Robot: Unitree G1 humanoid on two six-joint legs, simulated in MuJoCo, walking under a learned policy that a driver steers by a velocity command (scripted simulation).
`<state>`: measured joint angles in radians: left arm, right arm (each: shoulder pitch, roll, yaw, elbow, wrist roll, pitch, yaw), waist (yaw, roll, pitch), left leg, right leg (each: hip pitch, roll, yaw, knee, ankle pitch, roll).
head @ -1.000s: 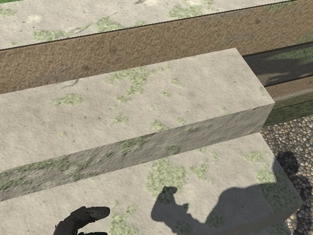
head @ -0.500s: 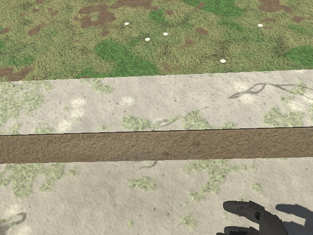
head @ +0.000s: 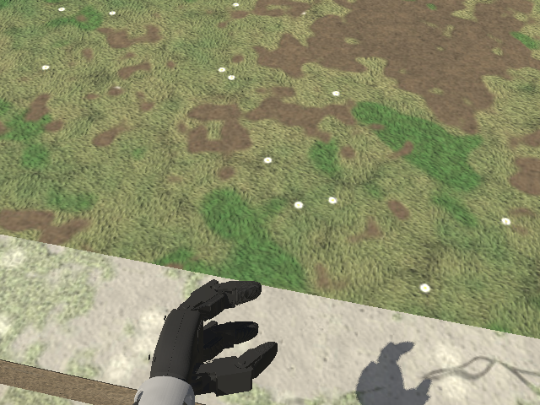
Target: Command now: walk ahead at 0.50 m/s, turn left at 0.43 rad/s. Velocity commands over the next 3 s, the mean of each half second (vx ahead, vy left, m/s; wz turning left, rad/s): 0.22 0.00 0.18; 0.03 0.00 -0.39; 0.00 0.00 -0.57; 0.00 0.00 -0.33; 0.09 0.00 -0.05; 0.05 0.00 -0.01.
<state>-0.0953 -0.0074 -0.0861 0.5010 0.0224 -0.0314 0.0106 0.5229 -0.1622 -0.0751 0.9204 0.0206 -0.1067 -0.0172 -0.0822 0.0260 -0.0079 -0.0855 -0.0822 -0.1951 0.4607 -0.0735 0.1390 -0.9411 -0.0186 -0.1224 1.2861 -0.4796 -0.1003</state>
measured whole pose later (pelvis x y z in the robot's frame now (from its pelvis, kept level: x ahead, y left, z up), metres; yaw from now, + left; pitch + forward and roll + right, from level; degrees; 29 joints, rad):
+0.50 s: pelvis +0.24 +0.05 +0.14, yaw +5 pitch +7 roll -2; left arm 0.52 0.12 0.06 0.95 0.07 -0.07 0.09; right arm -0.09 -0.09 0.00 0.54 -0.02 -0.06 0.03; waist 0.15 0.01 -0.01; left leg -0.87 0.08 0.02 1.39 -0.45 0.07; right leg -0.06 -0.07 -0.13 0.24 -0.27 0.05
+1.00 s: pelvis +0.42 +0.08 +0.21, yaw -8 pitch +1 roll +1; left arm 0.13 0.21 0.05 0.58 0.01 0.06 0.03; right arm 0.26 -0.23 -0.06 0.72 -0.03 -0.05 0.02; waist 0.02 -0.02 0.00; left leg -0.40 0.03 0.02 1.44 -0.21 0.01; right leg -0.76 0.13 -0.08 1.25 -0.51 -0.16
